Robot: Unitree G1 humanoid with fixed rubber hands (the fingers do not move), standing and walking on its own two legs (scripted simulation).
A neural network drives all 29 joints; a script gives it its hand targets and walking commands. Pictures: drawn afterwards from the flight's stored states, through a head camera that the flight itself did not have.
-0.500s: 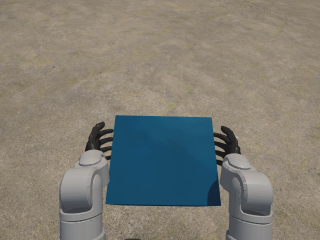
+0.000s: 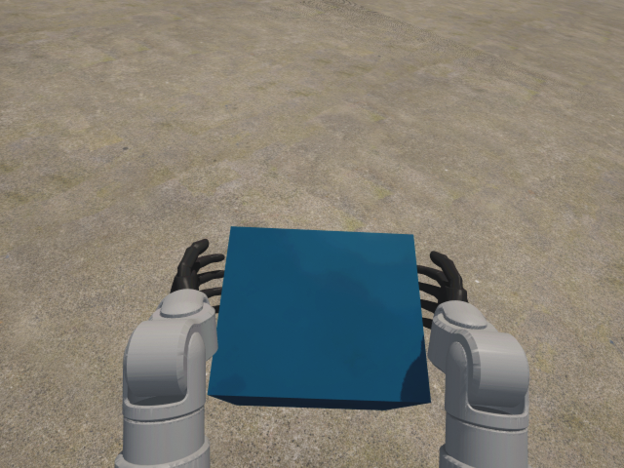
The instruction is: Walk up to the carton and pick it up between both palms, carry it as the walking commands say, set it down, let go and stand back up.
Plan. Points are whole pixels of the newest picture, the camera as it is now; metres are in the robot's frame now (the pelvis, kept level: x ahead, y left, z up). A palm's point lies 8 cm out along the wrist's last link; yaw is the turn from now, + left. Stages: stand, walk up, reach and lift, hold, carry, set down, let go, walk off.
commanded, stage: carry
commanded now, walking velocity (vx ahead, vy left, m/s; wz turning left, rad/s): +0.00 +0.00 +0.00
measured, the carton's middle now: (316, 328) +0.29 +0.01 +0.03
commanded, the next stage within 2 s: none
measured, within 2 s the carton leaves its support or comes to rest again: neither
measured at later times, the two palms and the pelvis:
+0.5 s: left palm (72, 340) +0.23 +0.29 +0.08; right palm (338, 357) +0.23 -0.01 +0.09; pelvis -0.04 +0.13 +0.01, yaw -1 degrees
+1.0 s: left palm out of the picture +0.20 +0.37 +0.09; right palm (256, 371) +0.20 +0.08 +0.10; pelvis -0.06 +0.22 +0.02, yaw +0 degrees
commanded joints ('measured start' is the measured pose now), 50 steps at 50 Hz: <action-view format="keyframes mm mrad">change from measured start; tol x64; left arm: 1 -479 -994 -616 -102 -425 2 -279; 50 -429 -997 -643 -178 -437 -189 -283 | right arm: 1 -541 933 567 -167 435 -16 270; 50 -509 1011 616 -224 421 -196 276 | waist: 1 -43 301 -265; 14 0 -497 -429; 20 -33 305 -286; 35 -24 -424 -456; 50 25 221 -475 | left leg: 1 174 326 -484 -471 34 37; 12 269 28 48 -270 638 -517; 14 77 74 -77 495 -279 -222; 23 176 284 -416 -524 -106 -17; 32 411 99 -41 -264 917 -379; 35 7 75 -87 262 -229 -148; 50 273 86 -5 -281 700 -394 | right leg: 1 -185 58 108 189 -284 -30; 50 266 57 -66 -275 -221 -120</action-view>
